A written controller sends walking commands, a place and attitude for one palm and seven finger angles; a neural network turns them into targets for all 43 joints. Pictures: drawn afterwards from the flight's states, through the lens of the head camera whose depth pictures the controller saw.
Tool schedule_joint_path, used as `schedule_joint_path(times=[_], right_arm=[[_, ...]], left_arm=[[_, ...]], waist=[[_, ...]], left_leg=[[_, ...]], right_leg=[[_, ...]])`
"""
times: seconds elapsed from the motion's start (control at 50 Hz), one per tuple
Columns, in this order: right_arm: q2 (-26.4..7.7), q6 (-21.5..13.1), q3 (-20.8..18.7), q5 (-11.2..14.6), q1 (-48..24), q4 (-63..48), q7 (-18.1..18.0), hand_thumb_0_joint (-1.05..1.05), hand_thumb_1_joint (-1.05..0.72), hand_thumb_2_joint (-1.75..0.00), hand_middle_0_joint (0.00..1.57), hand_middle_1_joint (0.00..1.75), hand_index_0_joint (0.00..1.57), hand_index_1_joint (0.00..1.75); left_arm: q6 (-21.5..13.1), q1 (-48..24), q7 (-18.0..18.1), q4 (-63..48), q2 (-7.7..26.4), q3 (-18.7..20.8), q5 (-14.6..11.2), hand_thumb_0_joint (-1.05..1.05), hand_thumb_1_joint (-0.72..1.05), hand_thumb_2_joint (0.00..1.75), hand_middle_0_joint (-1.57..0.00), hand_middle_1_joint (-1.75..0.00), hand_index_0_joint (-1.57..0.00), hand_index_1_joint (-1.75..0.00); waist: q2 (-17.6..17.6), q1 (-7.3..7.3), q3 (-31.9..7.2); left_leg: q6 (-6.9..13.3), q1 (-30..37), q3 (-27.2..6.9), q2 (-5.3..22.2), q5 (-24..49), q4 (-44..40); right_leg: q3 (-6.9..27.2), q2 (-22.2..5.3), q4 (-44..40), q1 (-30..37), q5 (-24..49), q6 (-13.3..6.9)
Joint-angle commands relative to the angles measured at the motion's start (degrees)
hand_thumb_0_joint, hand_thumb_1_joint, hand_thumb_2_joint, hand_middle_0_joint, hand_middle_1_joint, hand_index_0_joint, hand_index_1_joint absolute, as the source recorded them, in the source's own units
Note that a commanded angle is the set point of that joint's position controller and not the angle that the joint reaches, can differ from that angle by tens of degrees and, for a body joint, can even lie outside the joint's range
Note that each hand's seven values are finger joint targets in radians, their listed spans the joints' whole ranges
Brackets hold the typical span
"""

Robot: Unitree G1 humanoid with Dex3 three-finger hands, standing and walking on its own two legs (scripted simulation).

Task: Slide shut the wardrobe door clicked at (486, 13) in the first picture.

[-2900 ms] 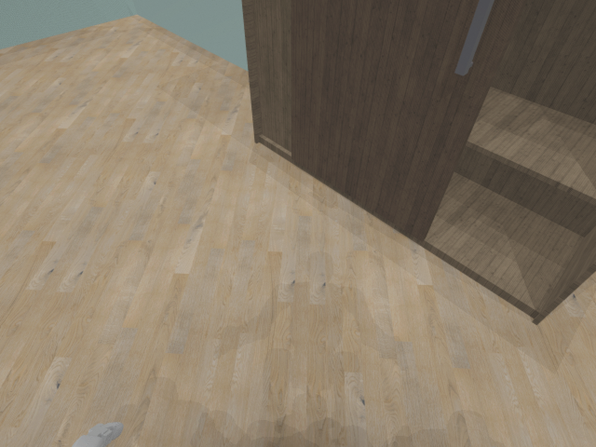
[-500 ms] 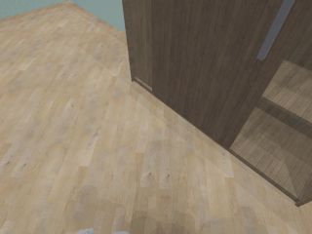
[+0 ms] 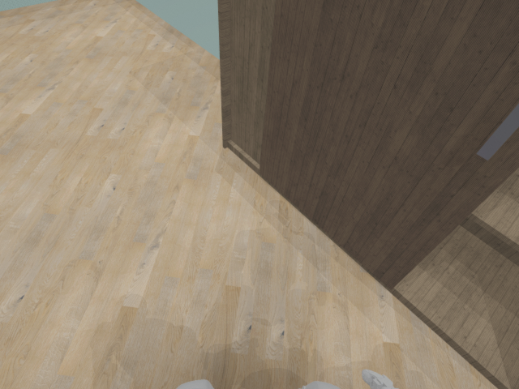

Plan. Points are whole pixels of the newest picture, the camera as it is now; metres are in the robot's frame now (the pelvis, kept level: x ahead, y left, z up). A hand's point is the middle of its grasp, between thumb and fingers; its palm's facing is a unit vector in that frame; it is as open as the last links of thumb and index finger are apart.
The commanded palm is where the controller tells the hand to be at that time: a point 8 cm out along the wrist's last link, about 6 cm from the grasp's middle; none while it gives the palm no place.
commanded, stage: turn to face it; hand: left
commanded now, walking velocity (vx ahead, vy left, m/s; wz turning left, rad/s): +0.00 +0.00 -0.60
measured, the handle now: out of the picture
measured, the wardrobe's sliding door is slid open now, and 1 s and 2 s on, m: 0.49 0.49 0.49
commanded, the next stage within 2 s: take the last steps up to it in 1.12 s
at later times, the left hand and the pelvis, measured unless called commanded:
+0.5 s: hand (190, 388) +0.14 +0.13 -0.14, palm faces -0.19 -0.94 -0.29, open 7.4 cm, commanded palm none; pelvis +0.01 -0.06 +0.01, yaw -15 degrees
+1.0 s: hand (180, 354) +0.19 +0.16 -0.16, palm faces -0.46 -0.86 -0.21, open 7.4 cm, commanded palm none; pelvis +0.02 +0.01 +0.01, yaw -32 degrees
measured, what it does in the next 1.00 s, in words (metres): steps on the spot, turning right: right foot, then left foot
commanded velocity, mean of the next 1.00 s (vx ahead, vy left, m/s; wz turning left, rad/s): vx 0.00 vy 0.00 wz -0.55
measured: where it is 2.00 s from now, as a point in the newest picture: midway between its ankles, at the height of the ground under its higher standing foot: outside the picture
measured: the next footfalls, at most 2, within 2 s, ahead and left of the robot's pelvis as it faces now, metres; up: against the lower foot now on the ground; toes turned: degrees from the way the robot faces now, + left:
right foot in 0.26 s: +0.08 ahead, -0.15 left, +0.00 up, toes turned -16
left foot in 0.78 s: +0.09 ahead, +0.08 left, +0.00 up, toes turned -24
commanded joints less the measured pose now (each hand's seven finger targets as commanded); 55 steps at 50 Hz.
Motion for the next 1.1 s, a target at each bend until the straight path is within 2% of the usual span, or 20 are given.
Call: schedule_joint_path(times=[0.0, 0.14, 0.2, 0.22, 0.24, 0.26, 0.28, 0.3, 0.38, 0.58, 0.66, 0.72, 0.74, 0.76, 0.78, 0.8, 0.82, 0.88, 0.98, 1.08], right_arm=[[-9.68, 0.88, -2.46, -1.05, 5.06, -0.97, -0.35, 0.00, -0.90, -0.90, 0.20, 0.30, 0.20, 0.30], [-13.80, 2.52, -4.80, -1.43, 2.63, -3.22, 0.33, 0.00, -0.90, -0.90, 0.20, 0.30, 0.20, 0.30], [-14.27, 3.25, -5.05, -1.43, 2.19, -4.15, 0.92, 0.00, -0.90, -0.90, 0.20, 0.30, 0.20, 0.30], [-11.65, 3.71, -4.51, -1.07, 3.68, -4.79, 1.30, 0.00, -0.90, -0.90, 0.20, 0.30, 0.20, 0.30], [-7.38, 3.89, -3.25, -1.10, 2.87, -7.67, 1.74, 0.00, -0.90, -0.90, 0.20, 0.30, 0.20, 0.30], [-10.22, 4.49, -3.55, -0.94, 0.91, -8.79, 1.26, 0.00, -0.90, -0.90, 0.20, 0.30, 0.20, 0.30], [-10.37, 4.72, -3.87, -0.85, 0.60, -8.55, 1.53, 0.00, -0.90, -0.90, 0.20, 0.30, 0.20, 0.30], [-10.51, 4.61, -3.83, -0.91, 0.39, -8.19, 1.53, 0.00, -0.90, -0.90, 0.20, 0.30, 0.20, 0.30], [-11.34, 4.62, -3.94, -1.22, 6.05, -5.04, 1.36, 0.00, -0.90, -0.90, 0.20, 0.30, 0.20, 0.30], [-11.70, 4.48, -3.19, -0.65, 2.70, -7.01, 0.28, 0.00, -0.90, -0.90, 0.20, 0.30, 0.20, 0.30], [-11.58, 4.08, -3.05, -0.07, 4.96, -7.18, -0.11, 0.00, -0.90, -0.90, 0.20, 0.30, 0.20, 0.30], [-11.71, 3.31, -3.04, 0.22, 10.70, -5.73, -0.65, 0.00, -0.90, -0.90, 0.20, 0.30, 0.20, 0.30], [-13.13, 2.78, -3.22, 0.15, 13.16, -5.04, -1.05, 0.00, -0.90, -0.90, 0.20, 0.30, 0.20, 0.30], [-17.53, 2.49, -3.96, -0.50, 13.43, -5.75, -1.17, 0.00, -0.90, -0.90, 0.20, 0.30, 0.20, 0.30], [-20.59, 2.89, -4.43, -0.54, 10.19, -7.82, -0.97, 0.00, -0.90, -0.90, 0.20, 0.30, 0.20, 0.30], [-19.77, 3.04, -3.91, -0.97, 7.42, -9.14, -0.93, 0.00, -0.90, -0.90, 0.20, 0.30, 0.20, 0.30], [-15.89, 2.68, -2.99, -1.03, 3.43, -9.07, -1.03, 0.00, -0.90, -0.90, 0.20, 0.30, 0.20, 0.30], [-13.72, 2.21, -2.03, -1.00, 2.04, -9.29, -1.29, 0.00, -0.90, -0.90, 0.20, 0.30, 0.20, 0.30], [-14.40, 2.11, -2.85, -1.10, 11.64, -5.48, -0.99, 0.00, -0.90, -0.90, 0.20, 0.30, 0.20, 0.30], [-15.78, 2.61, -3.71, -1.35, 14.27, -3.00, -0.40, 0.00, -0.90, -0.90, 0.20, 0.30, 0.20, 0.30]], left_arm=[[1.00, 3.08, -0.45, -5.30, 2.80, 2.49, 0.28, 0.00, 0.90, 0.90, -0.20, -0.30, -0.20, -0.30], [1.44, -2.33, -1.30, -10.65, 3.98, 3.10, 0.41, 0.00, 0.90, 0.90, -0.20, -0.30, -0.20, -0.30], [0.48, 0.40, -1.08, -11.19, 6.40, 3.44, 0.61, 0.00, 0.90, 0.90, -0.20, -0.30, -0.20, -0.30], [-0.22, 1.92, -0.61, -11.32, 10.94, 3.85, 1.07, 0.00, 0.90, 0.90, -0.20, -0.30, -0.20, -0.30], [-0.86, 1.55, 0.17, -12.13, 17.83, 4.74, 1.30, 0.00, 0.90, 0.90, -0.20, -0.30, -0.20, -0.30], [-0.52, 2.60, 0.63, -12.71, 19.00, 4.88, 0.41, 0.00, 0.90, 0.90, -0.20, -0.30, -0.20, -0.30], [-0.48, -0.59, 0.88, -13.42, 17.60, 4.84, 0.43, 0.00, 0.90, 0.90, -0.20, -0.30, -0.20, -0.30], [-0.67, -4.28, 0.86, -14.30, 16.80, 4.86, 0.43, 0.00, 0.90, 0.90, -0.20, -0.30, -0.20, -0.30], [-1.22, -9.24, 0.34, -15.65, 13.91, 3.67, -0.10, 0.00, 0.90, 0.90, -0.20, -0.30, -0.20, -0.30], [-0.42, -5.99, -0.10, -13.73, 15.78, 4.14, 0.30, 0.00, 0.90, 0.90, -0.20, -0.30, -0.20, -0.30], [0.38, -8.75, -0.32, -14.32, 16.95, 4.48, 0.41, 0.00, 0.90, 0.90, -0.20, -0.30, -0.20, -0.30], [0.87, -11.66, -0.36, -14.79, 16.24, 4.38, 0.04, 0.00, 0.90, 0.90, -0.20, -0.30, -0.20, -0.30], [1.03, -12.60, -0.54, -15.26, 14.72, 4.07, -0.39, 0.00, 0.90, 0.90, -0.20, -0.30, -0.20, -0.30], [1.23, -12.34, -1.07, -16.40, 11.46, 3.46, -0.96, 0.00, 0.90, 0.90, -0.20, -0.30, -0.20, -0.30], [0.99, -12.75, -1.43, -17.07, 10.78, 3.23, -0.47, 0.00, 0.90, 0.90, -0.20, -0.30, -0.20, -0.30], [1.17, -13.03, -1.63, -16.68, 12.63, 4.00, 0.34, 0.00, 0.90, 0.90, -0.20, -0.30, -0.20, -0.30], [1.66, -10.55, -1.78, -14.81, 13.23, 4.52, 0.98, 0.00, 0.90, 0.90, -0.20, -0.30, -0.20, -0.30], [1.94, -8.32, -2.63, -13.06, 11.30, 4.23, 0.71, 0.00, 0.90, 0.90, -0.20, -0.30, -0.20, -0.30], [1.83, -13.05, -2.13, -14.27, 9.16, 2.57, 0.16, 0.00, 0.90, 0.90, -0.20, -0.30, -0.20, -0.30], [1.55, -15.76, -1.79, -14.55, 7.90, 1.60, 0.09, 0.00, 0.90, 0.90, -0.20, -0.30, -0.20, -0.30]], waist=[[12.02, -1.50, -6.04], [13.42, -2.25, -4.53], [6.83, 0.12, -6.10], [-7.21, 1.14, -5.85], [-24.03, 1.71, -4.60], [-17.94, 2.71, -5.51], [-12.32, 1.06, -3.98], [-13.45, 0.04, -4.54], [-5.13, -3.12, -8.95], [-4.82, -0.48, -8.69], [-5.70, -1.39, -9.20], [-5.52, -4.02, -11.00], [-2.24, -5.45, -11.49], [11.38, -5.97, -10.76], [19.72, -4.94, -7.49], [13.40, -4.61, -5.36], [13.09, -2.11, -4.43], [9.53, -0.97, -3.88], [10.62, -4.94, -5.84], [14.46, -6.67, -6.49]], left_leg=[[4.29, 1.24, -5.60, 14.16, 11.79, -16.08], [3.95, 2.03, -3.75, 17.06, -3.38, -14.79], [-0.25, -1.93, -0.98, 15.62, -6.66, -3.49], [-4.39, -8.71, 3.54, 9.83, -13.89, 10.62], [-7.06, -20.42, -0.09, 0.84, -24.62, 27.18], [-5.91, -18.48, -9.00, 0.96, -23.26, 32.56], [-5.57, -18.97, -10.23, 2.00, -18.08, 34.27], [-5.76, -19.78, -11.37, 1.57, -14.70, 35.84], [-7.35, -15.49, -11.84, 0.80, -4.85, 33.17], [-7.42, -11.99, -12.82, -1.88, -11.74, 18.68], [-5.76, -4.78, -12.58, -4.19, -13.38, 10.27], [-4.51, 6.08, -11.93, -5.55, -6.32, -4.41], [-3.29, 14.18, -13.76, -2.65, -3.45, -10.98], [0.26, 18.49, -26.95, 9.22, -9.84, -18.93], [3.95, 14.15, -34.89, 19.97, -5.88, -21.70], [6.55, 6.77, -33.49, 21.00, -4.66, -21.70], [4.92, 4.18, -26.64, 15.94, -0.99, -20.93], [3.14, 6.24, -14.38, 8.99, 11.65, -16.46], [5.84, 17.30, -13.19, 10.69, 28.91, -11.91], [5.95, 16.51, -11.72, 11.84, 31.96, -9.74]], right_leg=[[0.02, -2.11, -1.54, -1.47, 5.55, 0.77], [-2.01, -1.91, -19.54, 1.33, 7.04, 0.59], [-2.78, 0.11, -32.75, 11.55, 13.79, -0.42], [7.39, -6.10, -43.86, 15.79, 15.09, -2.74], [30.49, -19.08, -52.89, 14.71, 24.41, -8.44], [29.86, -20.62, -53.89, 11.58, 22.73, -11.81], [25.50, -17.96, -53.61, 10.32, 17.74, -11.83], [26.11, -15.43, -53.30, 9.46, 15.06, -11.07], [16.16, -8.83, -49.83, 13.14, 22.92, -8.82], [25.89, -9.61, -49.89, 16.33, 24.76, -12.73], [28.73, -8.41, -49.35, 12.40, 24.56, -12.55], [28.50, -5.11, -46.04, 7.82, 25.21, -8.96], [25.48, -1.46, -42.59, 1.54, 20.67, -6.14], [17.47, 6.15, -32.35, -8.70, 8.99, -2.62], [8.23, 8.10, -18.93, -13.13, -1.60, 0.03], [9.19, 5.18, -9.63, -10.67, -0.87, 0.70], [9.81, 4.63, -4.64, -9.10, 3.55, 1.42], [6.49, 3.87, 1.52, -9.74, 8.17, 2.09], [3.16, 2.19, -8.93, -9.58, 4.75, 2.97], [-0.16, 2.31, -21.90, -1.61, 1.98, 1.66]])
